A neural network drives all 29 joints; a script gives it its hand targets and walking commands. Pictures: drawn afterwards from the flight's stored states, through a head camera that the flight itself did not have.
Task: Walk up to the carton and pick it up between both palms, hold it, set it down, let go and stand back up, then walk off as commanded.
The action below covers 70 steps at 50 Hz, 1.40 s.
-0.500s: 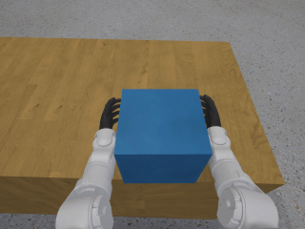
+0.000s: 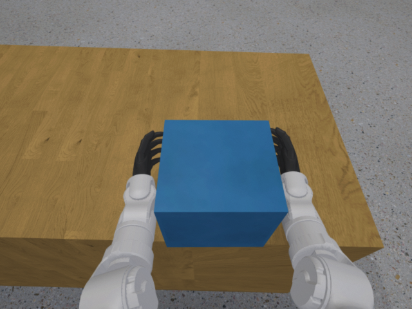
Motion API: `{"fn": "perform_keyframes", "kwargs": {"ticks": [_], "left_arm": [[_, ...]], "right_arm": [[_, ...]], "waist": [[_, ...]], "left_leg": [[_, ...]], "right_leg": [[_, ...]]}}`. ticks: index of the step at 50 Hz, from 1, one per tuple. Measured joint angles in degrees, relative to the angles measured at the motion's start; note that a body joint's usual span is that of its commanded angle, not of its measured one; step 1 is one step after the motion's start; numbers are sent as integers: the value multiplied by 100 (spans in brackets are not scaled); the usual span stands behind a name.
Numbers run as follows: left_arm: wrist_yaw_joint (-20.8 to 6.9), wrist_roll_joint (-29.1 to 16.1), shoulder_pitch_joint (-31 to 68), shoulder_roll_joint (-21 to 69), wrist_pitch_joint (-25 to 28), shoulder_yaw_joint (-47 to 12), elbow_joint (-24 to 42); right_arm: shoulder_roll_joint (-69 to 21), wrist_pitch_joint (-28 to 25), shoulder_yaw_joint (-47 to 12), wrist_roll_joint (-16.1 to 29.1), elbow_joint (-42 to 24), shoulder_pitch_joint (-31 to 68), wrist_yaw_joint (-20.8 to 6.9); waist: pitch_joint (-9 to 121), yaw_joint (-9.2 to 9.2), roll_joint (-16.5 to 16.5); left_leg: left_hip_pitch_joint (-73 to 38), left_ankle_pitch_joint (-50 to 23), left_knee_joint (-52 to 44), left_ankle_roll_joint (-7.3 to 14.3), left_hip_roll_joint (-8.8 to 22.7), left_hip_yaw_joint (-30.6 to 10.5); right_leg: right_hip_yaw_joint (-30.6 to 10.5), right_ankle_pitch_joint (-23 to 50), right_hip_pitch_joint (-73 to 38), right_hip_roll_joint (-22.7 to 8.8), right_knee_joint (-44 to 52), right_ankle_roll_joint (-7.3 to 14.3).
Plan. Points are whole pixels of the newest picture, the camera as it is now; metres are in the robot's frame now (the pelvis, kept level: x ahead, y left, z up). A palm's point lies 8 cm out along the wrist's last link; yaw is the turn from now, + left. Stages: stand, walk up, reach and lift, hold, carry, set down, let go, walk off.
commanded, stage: set down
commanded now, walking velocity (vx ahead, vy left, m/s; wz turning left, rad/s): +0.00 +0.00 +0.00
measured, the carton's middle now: (216, 186) +0.35 +0.02 +0.02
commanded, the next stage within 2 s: none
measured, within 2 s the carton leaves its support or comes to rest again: neither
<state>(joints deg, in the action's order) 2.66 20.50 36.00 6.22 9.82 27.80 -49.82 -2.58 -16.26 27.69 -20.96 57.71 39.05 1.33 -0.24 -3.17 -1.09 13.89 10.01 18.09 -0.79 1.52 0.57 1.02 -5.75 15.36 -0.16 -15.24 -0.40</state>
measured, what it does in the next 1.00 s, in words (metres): stands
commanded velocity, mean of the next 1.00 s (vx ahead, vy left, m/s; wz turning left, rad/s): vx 0.00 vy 0.00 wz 0.00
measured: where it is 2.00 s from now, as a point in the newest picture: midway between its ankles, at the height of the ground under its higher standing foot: outside the picture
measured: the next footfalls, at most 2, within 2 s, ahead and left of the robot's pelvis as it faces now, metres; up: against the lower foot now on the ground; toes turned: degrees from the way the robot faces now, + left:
none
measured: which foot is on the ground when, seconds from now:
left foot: down 0.00-1.00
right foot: down 0.00-1.00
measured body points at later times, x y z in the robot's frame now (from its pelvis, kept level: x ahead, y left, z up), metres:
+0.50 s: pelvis +0.00 +0.00 +0.00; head +0.06 +0.01 +0.45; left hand +0.39 +0.17 +0.03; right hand +0.41 -0.13 +0.04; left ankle -0.02 +0.13 -0.75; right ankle +0.02 -0.12 -0.75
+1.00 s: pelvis +0.01 +0.01 -0.02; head +0.08 +0.00 +0.43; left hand +0.39 +0.18 -0.01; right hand +0.43 -0.13 -0.01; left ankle -0.02 +0.13 -0.75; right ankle +0.02 -0.12 -0.75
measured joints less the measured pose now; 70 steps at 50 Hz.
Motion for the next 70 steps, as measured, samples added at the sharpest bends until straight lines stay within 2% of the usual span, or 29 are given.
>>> {"fn": "perform_keyframes", "kwargs": {"ticks": [14, 20, 24, 31, 36, 42, 46, 50, 54, 62, 66, 70], "left_arm": [[-81, 196, -65, 31, 20, 97, 153], [-127, 264, -98, 43, 7, 133, 265], [-165, 352, -66, 72, 45, 240, 230], [-30, 248, -17, -28, 85, 167, 27], [288, -220, 37, -183, 136, -222, -328], [659, -1140, 86, -370, 422, -975, -931], [727, -1692, 101, -469, 784, -1488, -1336], [674, -2031, 234, -621, 924, -1831, -1731], [624, -2412, 442, -800, 981, -2103, -2093], [609, -3261, 485, -1318, 571, -2755, -1785], [588, -3510, 496, -1526, 261, -2902, -1479], [533, -3515, 554, -1620, -150, -2967, -1081]], "right_arm": [[-52, -65, 88, -6, 12, -9, -78], [-103, -75, 176, -102, -31, 5, -117], [-121, -49, 225, -162, -110, -17, -158], [-41, -82, 4, 52, 34, 33, -102], [183, -79, -501, 660, 510, 139, 100], [652, -95, -1647, 1984, 1307, 337, 297], [840, -299, -2178, 2513, 1664, 468, 389], [990, -453, -2512, 2840, 2053, 649, 304], [1206, -445, -2826, 3252, 2254, 790, 234], [1775, 70, -3281, 4081, 1998, 938, 27], [1933, 396, -3329, 4254, 1764, 1006, -68], [2026, 647, -3320, 4268, 1566, 1100, -151]], "waist": [[-63, 9, -34], [-105, 83, -32], [-103, 44, -44], [-138, 32, -64], [-57, -68, -99], [362, -274, 9], [669, -278, 213], [821, -257, 355], [941, -297, 361], [1075, -315, 253], [1155, -270, 200], [1102, -252, 207]], "left_leg": [[-72, 43, 22, -7, 12, 16], [-87, 31, 11, -8, -1, -31], [-84, 44, 21, 9, -13, 7], [-71, 69, 46, 20, -9, 75], [207, 135, 189, 20, 26, 178], [987, 361, 697, -2, 133, 251], [1433, 531, 1115, -22, 160, 153], [1663, 637, 1373, -18, 154, 68], [1885, 672, 1559, -25, 150, 24], [2190, 680, 1776, -17, 144, -17], [2276, 655, 1825, -36, 135, -41], [2164, 600, 1769, -58, 133, -73]], "right_leg": [[-12, -56, -51, 11, -53, 13], [36, -65, -85, -4, -46, 15], [0, -107, -31, -16, -134, 5], [-66, -114, 16, -10, -175, -8], [-169, -107, 306, 27, -251, -13], [-246, -121, 974, 123, -431, -19], [-159, -235, 1301, 139, -664, -36], [-81, -349, 1491, 131, -896, -42], [-42, -410, 1714, 125, -1110, -38], [-7, -476, 2067, 119, -1447, 1], [13, -494, 2171, 109, -1556, 20], [45, -455, 2051, 109, -1510, 42]]}}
